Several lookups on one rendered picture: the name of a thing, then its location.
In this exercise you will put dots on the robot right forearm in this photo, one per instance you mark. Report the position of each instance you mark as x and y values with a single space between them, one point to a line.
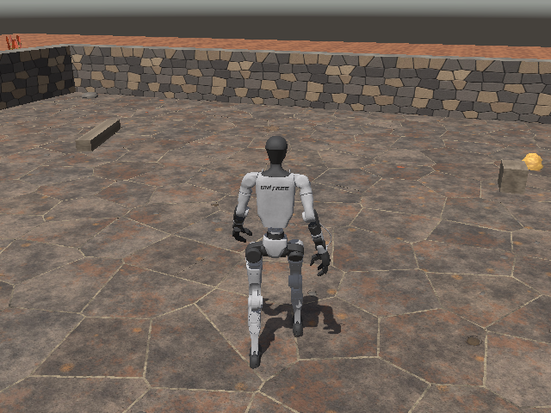
317 235

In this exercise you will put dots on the robot left hand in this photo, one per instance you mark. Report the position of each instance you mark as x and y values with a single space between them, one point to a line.
238 237

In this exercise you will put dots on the left robot upper arm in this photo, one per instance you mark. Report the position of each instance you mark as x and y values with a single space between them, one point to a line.
248 182

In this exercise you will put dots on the robot right hand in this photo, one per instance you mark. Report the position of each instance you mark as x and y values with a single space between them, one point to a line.
325 262

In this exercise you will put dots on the robot right foot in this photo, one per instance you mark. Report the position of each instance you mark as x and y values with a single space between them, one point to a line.
297 328

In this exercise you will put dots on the robot left forearm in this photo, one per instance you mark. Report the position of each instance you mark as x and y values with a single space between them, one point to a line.
237 221

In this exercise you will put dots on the robot right thigh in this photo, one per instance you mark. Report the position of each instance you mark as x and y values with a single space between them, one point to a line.
295 253

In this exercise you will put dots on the right robot upper arm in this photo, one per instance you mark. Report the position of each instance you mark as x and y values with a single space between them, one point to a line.
306 196

